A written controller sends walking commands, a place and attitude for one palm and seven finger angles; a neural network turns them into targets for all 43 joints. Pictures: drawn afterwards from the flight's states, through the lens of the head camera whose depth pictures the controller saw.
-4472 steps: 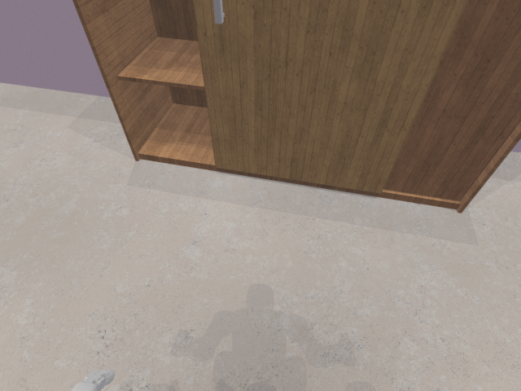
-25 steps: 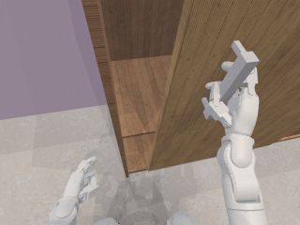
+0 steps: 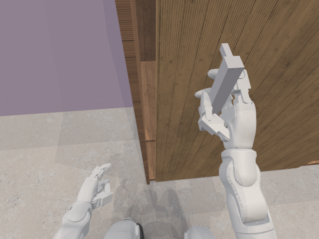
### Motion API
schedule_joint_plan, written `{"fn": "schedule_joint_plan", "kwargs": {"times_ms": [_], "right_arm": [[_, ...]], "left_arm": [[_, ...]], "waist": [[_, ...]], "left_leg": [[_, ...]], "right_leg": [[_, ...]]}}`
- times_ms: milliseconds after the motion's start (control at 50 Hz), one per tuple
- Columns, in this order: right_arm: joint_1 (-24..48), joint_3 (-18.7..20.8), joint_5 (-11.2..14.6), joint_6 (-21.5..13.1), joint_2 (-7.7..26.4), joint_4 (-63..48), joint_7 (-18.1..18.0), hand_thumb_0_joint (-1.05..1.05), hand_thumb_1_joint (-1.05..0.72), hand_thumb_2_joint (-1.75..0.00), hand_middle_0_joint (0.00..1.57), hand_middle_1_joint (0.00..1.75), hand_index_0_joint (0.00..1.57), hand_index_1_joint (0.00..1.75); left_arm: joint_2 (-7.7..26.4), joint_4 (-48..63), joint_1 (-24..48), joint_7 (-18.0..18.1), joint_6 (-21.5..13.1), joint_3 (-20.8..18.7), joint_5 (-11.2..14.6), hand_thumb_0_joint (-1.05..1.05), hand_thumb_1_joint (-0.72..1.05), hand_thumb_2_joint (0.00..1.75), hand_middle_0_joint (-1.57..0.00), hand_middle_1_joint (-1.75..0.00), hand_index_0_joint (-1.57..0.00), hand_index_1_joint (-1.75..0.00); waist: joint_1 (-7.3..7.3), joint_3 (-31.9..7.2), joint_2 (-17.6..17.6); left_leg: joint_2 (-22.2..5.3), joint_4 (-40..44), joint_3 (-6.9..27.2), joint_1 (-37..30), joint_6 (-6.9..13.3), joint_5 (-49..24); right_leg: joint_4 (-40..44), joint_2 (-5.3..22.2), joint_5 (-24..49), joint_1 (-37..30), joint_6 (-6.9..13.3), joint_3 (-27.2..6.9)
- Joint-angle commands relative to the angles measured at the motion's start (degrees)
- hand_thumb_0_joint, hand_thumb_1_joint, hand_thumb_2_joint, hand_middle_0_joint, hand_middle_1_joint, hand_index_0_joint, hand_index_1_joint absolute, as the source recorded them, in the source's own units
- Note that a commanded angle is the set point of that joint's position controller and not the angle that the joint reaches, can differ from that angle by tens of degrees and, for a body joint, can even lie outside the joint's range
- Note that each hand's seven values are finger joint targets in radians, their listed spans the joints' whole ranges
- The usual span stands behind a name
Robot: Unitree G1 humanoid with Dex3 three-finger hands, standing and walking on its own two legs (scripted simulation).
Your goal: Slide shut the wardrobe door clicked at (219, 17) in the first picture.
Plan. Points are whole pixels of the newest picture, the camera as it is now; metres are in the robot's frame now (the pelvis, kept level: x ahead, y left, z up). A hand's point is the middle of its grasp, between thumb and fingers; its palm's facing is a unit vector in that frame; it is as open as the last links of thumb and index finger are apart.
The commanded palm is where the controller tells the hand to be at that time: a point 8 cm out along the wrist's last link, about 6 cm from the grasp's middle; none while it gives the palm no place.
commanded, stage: step sideways, sliding the door along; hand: right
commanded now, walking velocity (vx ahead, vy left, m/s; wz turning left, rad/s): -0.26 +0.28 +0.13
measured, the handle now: (213, 93) +0.37 -0.10 +0.16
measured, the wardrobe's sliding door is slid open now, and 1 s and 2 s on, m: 0.03 0.00 0.00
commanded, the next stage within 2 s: none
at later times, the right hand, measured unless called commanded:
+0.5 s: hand (185, 114) +0.32 -0.05 +0.16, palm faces +0.16 +0.99 -0.05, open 6.3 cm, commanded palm +0.29 -0.02 +0.16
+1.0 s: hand (181, 111) +0.33 -0.04 +0.16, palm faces +0.42 +0.91 -0.05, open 6.9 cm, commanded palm +0.28 +0.02 +0.16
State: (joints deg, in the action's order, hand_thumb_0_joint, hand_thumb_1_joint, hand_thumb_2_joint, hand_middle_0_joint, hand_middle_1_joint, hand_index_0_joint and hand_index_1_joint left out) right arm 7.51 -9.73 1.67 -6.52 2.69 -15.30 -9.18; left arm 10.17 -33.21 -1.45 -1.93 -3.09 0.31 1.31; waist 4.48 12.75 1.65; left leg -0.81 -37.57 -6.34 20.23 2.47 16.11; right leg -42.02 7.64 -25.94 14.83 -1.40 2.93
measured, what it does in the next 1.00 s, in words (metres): steps to the left: left foot, then right foot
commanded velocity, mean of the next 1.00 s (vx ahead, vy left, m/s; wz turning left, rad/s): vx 0.07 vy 0.17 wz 0.04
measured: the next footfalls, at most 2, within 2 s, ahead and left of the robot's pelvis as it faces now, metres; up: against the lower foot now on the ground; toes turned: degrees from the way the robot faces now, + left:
left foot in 0.32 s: -0.01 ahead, +0.19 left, +0.00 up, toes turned +8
right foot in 0.50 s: -0.03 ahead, -0.07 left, +0.00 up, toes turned -4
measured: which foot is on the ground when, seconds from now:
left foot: down 0.00-0.04, up 0.06-0.30, down 0.32-0.52, up 0.54-0.78, down 0.80-1.00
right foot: down 0.00-0.36, up 0.38-0.48, down 0.50-0.82, up 0.84-0.98, down 1.00-1.00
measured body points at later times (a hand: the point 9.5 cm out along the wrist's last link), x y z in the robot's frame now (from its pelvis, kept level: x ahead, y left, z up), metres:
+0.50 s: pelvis -0.06 +0.08 +0.00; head +0.00 +0.08 +0.45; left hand +0.12 +0.30 -0.11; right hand +0.31 -0.10 +0.16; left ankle -0.05 +0.18 -0.72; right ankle -0.07 -0.06 -0.72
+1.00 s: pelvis -0.04 +0.17 +0.01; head +0.01 +0.19 +0.45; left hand +0.14 +0.40 -0.11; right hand +0.30 -0.08 +0.16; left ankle -0.03 +0.30 -0.72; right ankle -0.05 +0.06 -0.72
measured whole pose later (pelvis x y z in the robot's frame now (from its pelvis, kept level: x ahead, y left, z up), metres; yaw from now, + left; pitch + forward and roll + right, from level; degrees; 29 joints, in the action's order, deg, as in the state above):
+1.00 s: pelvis -0.04 +0.17 +0.01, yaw -1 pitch -2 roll +1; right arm 21.7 7.9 5.8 -2.0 10.2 10.5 -14.8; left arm 14.8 -39.2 -9.7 0.9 -3.8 -1.7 2.0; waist 5.5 7.8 4.0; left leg -2.9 -33.0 -5.8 13.8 -0.5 16.3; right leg -33.9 1.7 -16.1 12.6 0.7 2.2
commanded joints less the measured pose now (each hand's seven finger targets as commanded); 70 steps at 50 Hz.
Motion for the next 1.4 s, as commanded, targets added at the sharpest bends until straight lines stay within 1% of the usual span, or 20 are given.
{"fn": "schedule_joint_plan", "kwargs": {"times_ms": [0,40,120,260,300,360,420,460,500,520,620,700,780,840,900,940,1000,1040,1280,1380], "right_arm": [[22.88,-13.84,0.48,-8.38,-4.12,-21.68,5.85,0.00,-0.90,-0.90,0.45,1.40,0.45,1.40],[22.87,-13.24,-0.70,-8.69,-3.67,-16.67,7.18,0.00,-0.90,-0.90,0.45,1.40,0.45,1.40],[29.29,-10.97,-1.57,-6.48,-4.49,-11.75,6.88,0.00,-0.90,-0.90,0.45,1.40,0.45,1.40],[36.21,-9.59,-0.52,-4.31,-3.32,-4.58,7.25,0.00,-0.90,-0.90,0.45,1.40,0.45,1.40],[37.22,-7.32,-0.64,-4.15,-0.52,-3.88,6.84,0.00,-0.90,-0.90,0.45,1.40,0.45,1.40],[33.69,-2.75,-0.21,-2.37,3.76,1.26,5.05,0.00,-0.90,-0.90,0.45,1.40,0.45,1.40],[38.33,-6.63,0.51,-3.34,-2.13,-0.58,5.03,0.00,-0.90,-0.90,0.45,1.40,0.45,1.40],[40.38,-6.73,1.00,-4.79,-2.19,-0.25,4.79,0.00,-0.90,-0.90,0.45,1.40,0.45,1.40],[40.58,-7.70,2.20,-4.92,-3.14,0.75,6.06,0.00,-0.90,-0.90,0.45,1.40,0.45,1.40],[40.23,-6.35,2.30,-3.76,-2.43,3.57,6.56,0.00,-0.90,-0.90,0.45,1.40,0.45,1.40],[45.20,-5.63,1.10,-2.46,-2.45,7.42,6.50,0.00,-0.90,-0.90,0.45,1.40,0.45,1.40],[46.01,-5.10,1.25,-1.40,-2.03,11.57,5.94,0.00,-0.90,-0.90,0.45,1.40,0.45,1.40],[44.86,-4.10,0.74,-1.49,0.13,12.14,5.20,0.00,-0.90,-0.90,0.45,1.40,0.45,1.40],[38.91,-0.36,0.92,-1.19,5.63,12.54,3.71,0.00,-0.90,-0.90,0.45,1.40,0.45,1.40],[41.03,-5.51,0.92,-3.05,-0.90,4.63,3.24,0.00,-0.90,-0.90,0.45,1.40,0.45,1.40],[37.99,-6.99,0.79,-3.93,-2.28,2.74,2.76,0.00,-0.90,-0.90,0.45,1.40,0.45,1.40],[36.15,-10.67,1.31,-4.51,-5.18,-2.70,3.71,0.00,-0.90,-0.90,0.45,1.40,0.45,1.40],[35.48,-13.39,0.98,-5.06,-8.07,-4.72,4.41,0.00,-0.90,-0.90,0.45,1.40,0.45,1.40],[23.16,-15.76,-0.97,-4.74,-6.66,-16.70,4.68,0.00,-0.90,-0.90,0.45,1.40,0.45,1.40],[13.84,-16.90,-1.98,-4.19,-7.63,-22.26,4.26,0.00,-0.90,-0.90,0.45,1.40,0.45,1.40]], "left_arm": [[5.71,8.37,2.76,1.61,-3.16,-3.38,-0.62,0.00,0.90,0.90,-0.20,-0.30,-0.20,-0.30],[7.07,10.10,2.00,-0.28,-1.97,-4.36,-0.90,0.00,0.90,0.90,-0.20,-0.30,-0.20,-0.30],[7.98,9.57,1.07,-1.08,-1.01,-5.22,0.07,0.00,0.90,0.90,-0.20,-0.30,-0.20,-0.30],[7.65,9.17,0.54,-1.23,-0.13,-3.87,0.96,0.00,0.90,0.90,-0.20,-0.30,-0.20,-0.30],[6.60,9.14,0.98,-0.67,-0.08,-3.54,1.90,0.00,0.90,0.90,-0.20,-0.30,-0.20,-0.30],[6.14,6.86,0.07,0.96,0.45,-4.38,1.77,0.00,0.90,0.90,-0.20,-0.30,-0.20,-0.30],[4.39,5.38,0.47,1.73,0.62,-3.10,0.76,0.00,0.90,0.90,-0.20,-0.30,-0.20,-0.30],[5.79,4.99,-0.02,2.24,1.81,-3.59,0.61,0.00,0.90,0.90,-0.20,-0.30,-0.20,-0.30],[8.98,7.51,0.21,1.21,1.49,-5.44,0.54,0.00,0.90,0.90,-0.20,-0.30,-0.20,-0.30],[9.42,8.23,0.62,0.41,1.50,-5.02,1.55,0.00,0.90,0.90,-0.20,-0.30,-0.20,-0.30],[8.54,6.12,-1.07,-0.13,0.74,-4.55,1.56,0.00,0.90,0.90,-0.20,-0.30,-0.20,-0.30],[8.40,6.40,-1.72,0.39,-1.17,-3.93,2.04,0.00,0.90,0.90,-0.20,-0.30,-0.20,-0.30],[6.63,5.13,-2.31,1.26,-2.80,-3.06,2.61,0.00,0.90,0.90,-0.20,-0.30,-0.20,-0.30],[7.68,3.05,-2.34,2.57,-3.03,-4.00,1.68,0.00,0.90,0.90,-0.20,-0.30,-0.20,-0.30],[5.21,2.01,-2.07,3.15,-4.40,-2.20,0.91,0.00,0.90,0.90,-0.20,-0.30,-0.20,-0.30],[5.44,2.30,-1.92,3.52,-4.15,-2.29,0.98,0.00,0.90,0.90,-0.20,-0.30,-0.20,-0.30],[7.94,5.96,-1.72,1.69,-4.32,-3.63,1.20,0.00,0.90,0.90,-0.20,-0.30,-0.20,-0.30],[6.56,6.40,-2.25,0.86,-5.13,-3.11,0.77,0.00,0.90,0.90,-0.20,-0.30,-0.20,-0.30],[6.47,9.62,-2.11,0.12,-6.82,-1.67,-0.25,0.00,0.90,0.90,-0.20,-0.30,-0.20,-0.30],[7.11,9.72,-2.85,0.44,-5.04,-2.24,-0.02,0.00,0.90,0.90,-0.20,-0.30,-0.20,-0.30]], "waist": [[-8.29,-32.67,-0.39],[-6.47,-32.13,13.26],[-6.32,-28.96,8.65],[-7.43,-24.95,12.53],[-6.61,-27.11,2.52],[-5.69,-30.89,-24.10],[-6.91,-30.99,-15.00],[-9.47,-30.81,-2.82],[-6.98,-30.95,10.98],[-6.44,-31.17,5.12],[-6.38,-26.10,14.33],[-6.44,-24.08,15.63],[-6.32,-24.86,2.71],[-4.66,-25.41,-22.22],[-6.54,-27.41,-13.55],[-7.32,-29.50,-9.17],[-5.34,-33.95,7.44],[-6.37,-30.64,12.75],[-6.38,-25.42,6.44],[-7.01,-29.37,-6.20]], "left_leg": [[-6.22,-7.70,6.56,-6.63,-0.60,-36.97],[-1.55,-20.73,7.43,3.84,-2.09,12.76],[-0.47,-13.76,5.67,5.93,-1.92,7.84],[1.62,6.11,0.92,-4.90,-2.72,-4.14],[-0.98,13.51,2.23,-13.17,-2.14,-20.93],[-11.94,9.12,19.78,-24.81,6.36,-52.06],[-10.34,4.03,14.33,-20.88,6.34,-46.79],[-6.06,-7.26,5.92,-10.52,3.02,-29.22],[0.38,-22.08,6.41,12.29,-1.17,12.96],[0.61,-25.62,9.68,13.43,-1.51,13.12],[-1.57,-16.44,5.98,8.19,-1.93,6.67],[1.40,-5.50,0.26,-4.28,-3.05,3.47],[0.41,13.72,2.87,-14.95,-2.99,-9.69],[-15.79,19.35,30.15,-23.13,3.88,-30.90],[-13.41,9.52,18.60,-25.63,4.79,-46.26],[-9.10,2.50,10.17,-24.37,1.52,-43.90],[-3.44,-3.77,7.19,-0.11,-2.48,3.11],[-2.37,-4.72,6.71,3.26,-2.06,7.42],[-0.10,7.90,2.78,-3.43,-2.09,-12.98],[-5.33,4.79,10.86,-15.98,0.42,-54.25]], "right_leg": [[19.09,10.37,44.74,-17.85,3.19,-4.70],[17.19,23.56,71.45,-21.34,11.66,-14.56],[11.93,18.57,62.26,-25.64,7.68,-2.29],[8.17,13.68,47.25,-18.68,4.52,-0.06],[2.17,8.05,34.09,-13.28,3.28,1.35],[-12.85,-4.71,-6.57,6.06,1.20,-1.17],[0.11,-4.77,0.01,2.89,1.16,0.54],[23.39,-0.46,25.76,-13.26,0.90,2.48],[19.28,20.81,58.14,-30.87,9.99,-21.79],[18.49,23.23,53.68,-29.59,13.87,-21.51],[16.39,15.22,44.40,-21.86,10.06,-3.13],[16.93,10.62,26.69,-11.70,6.64,2.74],[4.38,0.76,12.71,-8.29,3.12,3.70],[-14.29,-8.10,-5.31,8.53,0.93,-2.60],[-0.37,-6.20,-2.41,5.48,2.38,-4.04],[20.64,-5.75,18.28,-5.33,2.64,0.56],[16.33,12.55,62.31,-29.15,9.60,-12.49],[15.96,10.20,62.71,-30.23,9.35,-7.92],[13.41,5.61,59.57,-28.77,4.59,1.10],[5.83,1.37,52.82,-16.23,3.04,-0.41]]}}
